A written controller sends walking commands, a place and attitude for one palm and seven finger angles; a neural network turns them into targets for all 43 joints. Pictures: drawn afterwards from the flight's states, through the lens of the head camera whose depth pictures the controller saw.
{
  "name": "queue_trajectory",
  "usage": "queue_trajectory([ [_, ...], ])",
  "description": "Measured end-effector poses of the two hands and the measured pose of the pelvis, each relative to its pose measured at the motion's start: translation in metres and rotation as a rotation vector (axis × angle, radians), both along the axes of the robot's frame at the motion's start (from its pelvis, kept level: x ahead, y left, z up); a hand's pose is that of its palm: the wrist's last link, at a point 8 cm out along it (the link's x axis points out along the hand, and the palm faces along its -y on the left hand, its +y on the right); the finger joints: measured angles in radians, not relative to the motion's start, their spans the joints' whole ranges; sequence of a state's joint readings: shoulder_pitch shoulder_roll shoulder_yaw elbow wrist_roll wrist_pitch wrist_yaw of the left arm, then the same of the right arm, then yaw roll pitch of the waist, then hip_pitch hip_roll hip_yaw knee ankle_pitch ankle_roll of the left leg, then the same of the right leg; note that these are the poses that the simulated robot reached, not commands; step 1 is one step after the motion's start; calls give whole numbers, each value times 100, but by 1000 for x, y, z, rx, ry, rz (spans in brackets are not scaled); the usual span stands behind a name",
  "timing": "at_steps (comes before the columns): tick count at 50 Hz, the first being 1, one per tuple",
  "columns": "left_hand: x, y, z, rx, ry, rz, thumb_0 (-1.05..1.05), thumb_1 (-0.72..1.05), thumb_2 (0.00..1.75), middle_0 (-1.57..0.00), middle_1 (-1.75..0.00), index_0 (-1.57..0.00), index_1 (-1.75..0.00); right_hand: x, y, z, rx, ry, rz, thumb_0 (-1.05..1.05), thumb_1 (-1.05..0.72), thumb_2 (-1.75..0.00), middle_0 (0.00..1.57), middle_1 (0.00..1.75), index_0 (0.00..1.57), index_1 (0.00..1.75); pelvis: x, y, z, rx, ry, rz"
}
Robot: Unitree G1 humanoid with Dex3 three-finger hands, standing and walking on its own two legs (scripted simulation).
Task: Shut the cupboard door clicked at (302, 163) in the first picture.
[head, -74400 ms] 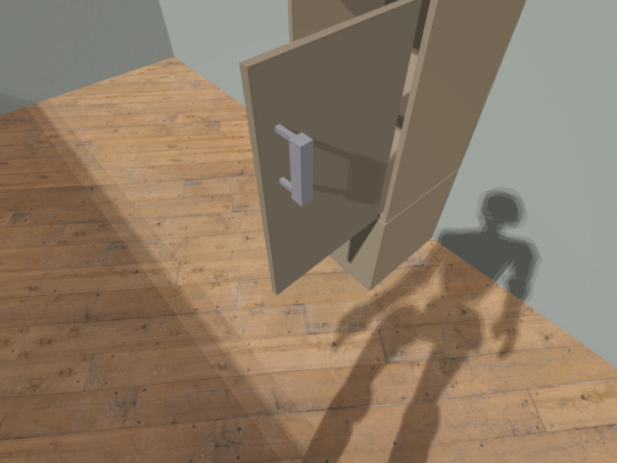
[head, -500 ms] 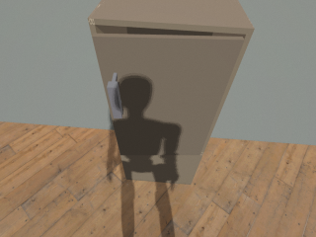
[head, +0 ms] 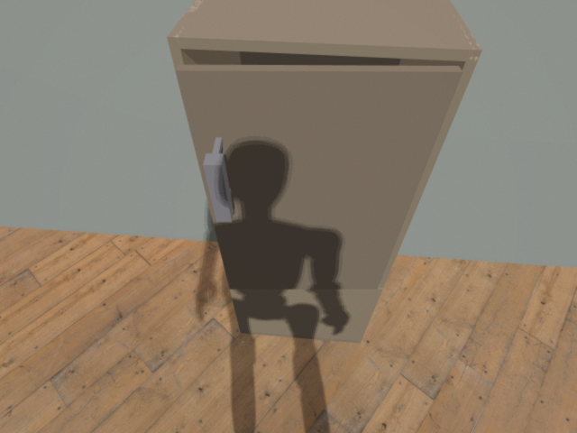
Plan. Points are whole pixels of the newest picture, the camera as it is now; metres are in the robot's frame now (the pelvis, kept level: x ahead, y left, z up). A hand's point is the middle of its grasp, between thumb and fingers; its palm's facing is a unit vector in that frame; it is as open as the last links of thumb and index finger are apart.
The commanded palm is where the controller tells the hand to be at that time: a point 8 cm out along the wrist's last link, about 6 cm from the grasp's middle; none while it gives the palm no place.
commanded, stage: look again from close up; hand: left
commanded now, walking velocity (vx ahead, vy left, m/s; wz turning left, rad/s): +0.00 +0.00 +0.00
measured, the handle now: (221, 180) +0.48 +0.14 +0.08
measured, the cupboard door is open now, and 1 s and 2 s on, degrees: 5 5 5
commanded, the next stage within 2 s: raise the hand and make a fist in 0.04 s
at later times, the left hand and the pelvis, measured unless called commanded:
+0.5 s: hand (162, 427) +0.14 +0.18 -0.05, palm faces +0.05 -1.00 -0.01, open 6.5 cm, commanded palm +0.11 +0.24 -0.03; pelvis -0.04 -0.03 -0.08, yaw +2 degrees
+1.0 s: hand (136, 400) +0.16 +0.20 +0.01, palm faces +0.09 -0.99 -0.05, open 4.1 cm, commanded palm +0.13 +0.24 +0.02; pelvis -0.04 -0.01 -0.06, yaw +2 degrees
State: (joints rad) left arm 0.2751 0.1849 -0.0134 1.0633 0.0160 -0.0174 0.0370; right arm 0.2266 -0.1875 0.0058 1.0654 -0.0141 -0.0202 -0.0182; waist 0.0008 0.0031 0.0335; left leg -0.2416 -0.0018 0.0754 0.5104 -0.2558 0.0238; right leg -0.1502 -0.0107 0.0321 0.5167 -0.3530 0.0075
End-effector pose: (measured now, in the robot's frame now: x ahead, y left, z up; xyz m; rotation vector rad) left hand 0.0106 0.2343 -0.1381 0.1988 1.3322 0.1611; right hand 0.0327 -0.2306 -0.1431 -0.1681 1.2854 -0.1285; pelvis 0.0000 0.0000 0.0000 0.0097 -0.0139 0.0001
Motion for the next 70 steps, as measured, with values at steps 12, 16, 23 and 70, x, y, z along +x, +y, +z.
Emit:
queue_trajectory([
  [12, 84, 19, 62, 53, -541, 92, 2, 91, 90, -21, -30, -21, -30, 44, -21, 22, -96, -296, 5, 1, -90, -90, 20, 30, 20, 30, -3, -4, -8, 4, 3, 16],
  [16, 142, 11, 133, 29, -1079, 58, 1, 91, 90, -24, -33, -23, -33, 78, -26, 29, -71, -540, 45, 1, -90, -90, 20, 30, 20, 30, -10, -9, -24, 16, 73, 51],
  [23, 127, -6, 111, -147, -1337, -151, 0, 91, 90, -33, -44, -33, -44, 128, -32, 22, -54, -747, 142, 1, -90, -90, 20, 30, 20, 30, -39, -25, -71, 4, 205, 34],
  [70, 131, 24, 190, -108, -1354, -126, 2, 90, 90, -118, -137, -118, -137, 125, 40, 51, 13, -750, 215, 1, -90, -90, 20, 30, 20, 30, -36, 6, -42, -59, 106, 60],
])
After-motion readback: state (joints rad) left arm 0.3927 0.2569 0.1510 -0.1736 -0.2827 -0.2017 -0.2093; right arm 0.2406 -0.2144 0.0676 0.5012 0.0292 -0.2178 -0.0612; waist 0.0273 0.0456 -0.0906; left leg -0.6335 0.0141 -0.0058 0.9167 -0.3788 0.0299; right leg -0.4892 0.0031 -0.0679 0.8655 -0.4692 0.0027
